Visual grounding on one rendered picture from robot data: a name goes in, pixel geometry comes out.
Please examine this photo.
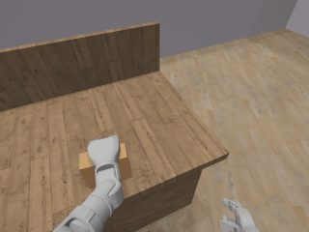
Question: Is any robot right hand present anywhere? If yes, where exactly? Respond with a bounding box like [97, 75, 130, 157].
[220, 198, 257, 232]

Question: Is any table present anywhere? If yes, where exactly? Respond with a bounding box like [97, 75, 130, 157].
[0, 21, 230, 232]

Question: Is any robot left hand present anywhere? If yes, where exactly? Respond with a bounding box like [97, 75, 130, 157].
[87, 134, 121, 167]

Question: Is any sponge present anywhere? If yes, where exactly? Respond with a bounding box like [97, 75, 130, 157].
[79, 143, 132, 189]

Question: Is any robot left forearm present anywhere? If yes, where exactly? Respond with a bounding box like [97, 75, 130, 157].
[52, 160, 125, 232]

